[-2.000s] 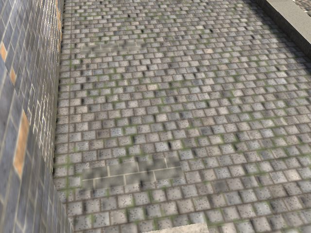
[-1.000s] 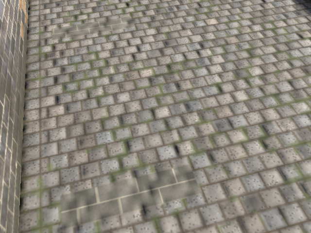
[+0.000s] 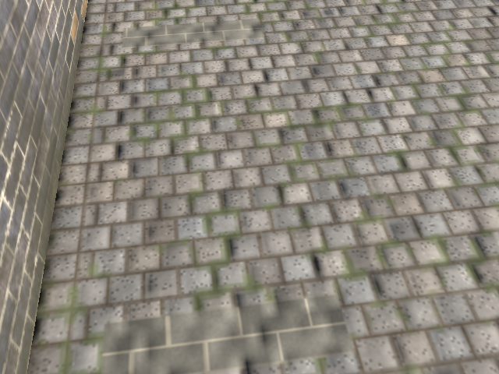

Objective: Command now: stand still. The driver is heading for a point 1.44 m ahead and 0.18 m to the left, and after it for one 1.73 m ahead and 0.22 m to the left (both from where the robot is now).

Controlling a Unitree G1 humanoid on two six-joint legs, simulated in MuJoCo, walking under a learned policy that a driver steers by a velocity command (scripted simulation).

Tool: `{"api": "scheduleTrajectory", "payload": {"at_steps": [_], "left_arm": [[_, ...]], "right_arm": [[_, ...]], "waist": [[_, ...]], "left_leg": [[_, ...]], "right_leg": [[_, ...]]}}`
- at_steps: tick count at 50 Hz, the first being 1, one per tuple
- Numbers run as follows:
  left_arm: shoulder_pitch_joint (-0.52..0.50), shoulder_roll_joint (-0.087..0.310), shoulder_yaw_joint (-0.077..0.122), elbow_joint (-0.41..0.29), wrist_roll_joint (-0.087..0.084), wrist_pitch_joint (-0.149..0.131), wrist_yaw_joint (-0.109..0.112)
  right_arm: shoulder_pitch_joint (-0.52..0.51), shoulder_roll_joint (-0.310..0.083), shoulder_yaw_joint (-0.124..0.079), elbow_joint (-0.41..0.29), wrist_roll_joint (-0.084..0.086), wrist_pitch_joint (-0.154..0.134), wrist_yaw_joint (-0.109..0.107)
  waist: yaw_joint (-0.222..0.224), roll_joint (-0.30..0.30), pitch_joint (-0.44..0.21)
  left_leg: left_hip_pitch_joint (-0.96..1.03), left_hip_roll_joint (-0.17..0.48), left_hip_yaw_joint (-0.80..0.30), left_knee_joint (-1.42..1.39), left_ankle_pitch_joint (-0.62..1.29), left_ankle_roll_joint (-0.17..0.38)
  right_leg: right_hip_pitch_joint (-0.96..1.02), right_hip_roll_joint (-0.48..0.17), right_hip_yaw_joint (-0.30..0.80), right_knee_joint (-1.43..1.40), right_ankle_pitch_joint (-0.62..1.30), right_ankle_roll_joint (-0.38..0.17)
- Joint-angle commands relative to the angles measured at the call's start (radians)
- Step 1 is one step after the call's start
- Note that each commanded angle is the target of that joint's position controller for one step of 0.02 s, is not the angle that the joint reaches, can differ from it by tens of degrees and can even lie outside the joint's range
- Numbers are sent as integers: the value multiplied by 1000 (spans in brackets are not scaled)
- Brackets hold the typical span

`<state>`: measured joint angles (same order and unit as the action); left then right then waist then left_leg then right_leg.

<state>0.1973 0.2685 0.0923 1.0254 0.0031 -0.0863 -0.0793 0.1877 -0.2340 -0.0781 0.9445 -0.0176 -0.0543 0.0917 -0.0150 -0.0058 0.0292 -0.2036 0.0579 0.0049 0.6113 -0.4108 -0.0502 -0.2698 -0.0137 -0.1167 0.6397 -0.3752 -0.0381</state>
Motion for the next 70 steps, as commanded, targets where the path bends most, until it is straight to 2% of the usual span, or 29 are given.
{"api": "scheduleTrajectory", "payload": {"at_steps": [1,22,23,52,53,54,55,56,57,58,59,60,61,62,63,64,65,66,67,68,69,70], "left_arm": [[35,123,22,-25,-7,-9,0],[74,130,2,-11,-3,-2,-1],[52,141,4,-20,0,-2,1],[75,176,-17,-36,1,6,3],[88,192,-12,-34,3,7,5],[95,222,2,-38,14,8,12],[97,231,12,-45,25,7,21],[97,224,17,-51,30,4,29],[109,188,13,-52,33,-1,36],[104,147,4,-61,36,-6,40],[95,108,-5,-70,39,-14,43],[93,89,-10,-81,42,-25,45],[100,81,-13,-90,50,-31,48],[143,101,-10,-87,52,-37,49],[263,137,-2,-57,61,-40,52],[443,179,10,-11,68,-47,56],[641,223,19,34,81,-66,55],[702,224,20,74,96,-65,61],[628,172,0,80,98,-55,63],[514,108,-21,73,86,-45,62],[327,0,-55,41,115,-42,71],[258,-25,-68,-10,92,-30,77]], "right_arm": [[11,-109,-22,-39,8,-9,-7],[51,-120,-22,-16,4,-10,-12],[47,-120,-19,-17,4,-9,-12],[88,-154,-4,-30,6,-1,-13],[104,-170,-11,-27,4,1,-16],[112,-209,-28,-30,-7,1,-26],[119,-233,-41,-32,-23,0,-38],[127,-223,-44,-38,-39,-4,-47],[149,-194,-41,-41,-45,-10,-58],[156,-145,-31,-53,-41,-16,-68],[174,-121,-24,-61,-38,-22,-74],[163,-111,-19,-80,-31,-26,-78],[139,-104,-14,-104,-30,-24,-82],[115,-109,-15,-132,-31,-24,-79],[79,-107,-14,-169,-43,-20,-67],[9,-78,-7,-207,-57,-20,-49],[-43,-20,15,-249,-51,-32,-36],[-99,10,30,-297,-33,-38,-31],[-103,-3,33,-299,-35,-39,-23],[-30,-21,29,-278,-36,-31,-16],[81,5,53,-237,-64,-13,-5],[164,-5,50,-186,-77,11,8]], "waist": [[-4,17,-41],[-10,7,-14],[-11,-4,-15],[-10,10,-7],[-10,13,-7],[-9,24,18],[-8,47,65],[-10,65,108],[-15,77,121],[-21,82,102],[-32,92,85],[-29,105,66],[-16,77,42],[6,29,36],[55,-66,25],[144,-165,3],[226,-176,17],[220,-15,102],[175,57,119],[98,47,105],[1,40,100],[-20,-17,72]], "left_leg": [[-49,-33,28,-74,313,42],[-40,-41,17,-99,258,58],[-42,-43,18,-96,271,56],[-30,-43,10,-113,274,51],[-30,-40,3,-132,178,62],[-52,-37,-11,-151,-21,91],[-90,-19,-51,-177,-203,138],[-116,5,-104,-195,-307,189],[-115,29,-145,-192,-355,232],[-89,56,-192,-179,-351,271],[-64,83,-234,-165,-326,304],[-46,104,-262,-132,-267,325],[-52,107,-260,-84,-239,330],[-120,59,-203,19,-244,306],[-285,-41,-109,201,-262,261],[-506,-159,-7,497,-177,172],[-825,-172,-135,767,-288,126],[-1092,-142,-278,780,-241,111],[-1162,-94,-293,777,-146,97],[-1120,-41,-238,752,-50,95],[-931,63,-222,625,137,125],[-682,36,-119,629,207,115]], "right_leg": [[77,-24,20,-66,429,15],[70,-27,21,-76,370,19],[72,-20,16,-75,387,21],[95,-25,18,-90,400,23],[96,-21,13,-99,306,16],[78,-8,5,-96,109,-3],[35,1,13,-99,-132,-30],[-18,4,28,-94,-263,-58],[-52,-3,47,-75,-304,-87],[-74,-2,58,-31,-282,-108],[-94,2,63,17,-231,-115],[-106,10,53,63,-131,-110],[-90,19,40,85,-28,-107],[-22,16,60,77,74,-111],[137,-9,164,17,106,-153],[351,-122,426,-101,213,-248],[531,-302,736,-172,337,-372],[629,-393,834,-171,398,-396],[607,-393,787,-116,459,-371],[486,-367,660,-63,551,-338],[243,-318,473,-63,551,-252],[-19,-233,371,-54,493,-248]]}}
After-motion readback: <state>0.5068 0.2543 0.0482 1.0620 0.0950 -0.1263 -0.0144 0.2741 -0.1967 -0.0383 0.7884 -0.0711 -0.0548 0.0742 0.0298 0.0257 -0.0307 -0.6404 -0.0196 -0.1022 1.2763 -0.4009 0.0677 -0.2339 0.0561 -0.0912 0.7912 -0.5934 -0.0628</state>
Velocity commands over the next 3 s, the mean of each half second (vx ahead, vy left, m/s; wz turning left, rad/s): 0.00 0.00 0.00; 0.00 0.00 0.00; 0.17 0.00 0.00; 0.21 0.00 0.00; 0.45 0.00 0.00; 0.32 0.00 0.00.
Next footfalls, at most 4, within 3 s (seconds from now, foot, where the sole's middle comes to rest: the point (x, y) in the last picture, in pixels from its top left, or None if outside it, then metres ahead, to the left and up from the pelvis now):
1.64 left None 0.35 0.15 -0.96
2.12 right None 0.41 -0.10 -0.96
2.68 left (238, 307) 0.77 0.05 -0.96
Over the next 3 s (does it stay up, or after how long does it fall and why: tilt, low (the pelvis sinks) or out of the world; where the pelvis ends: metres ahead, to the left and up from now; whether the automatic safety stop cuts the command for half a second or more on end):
stays up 0.71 -0.03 -0.18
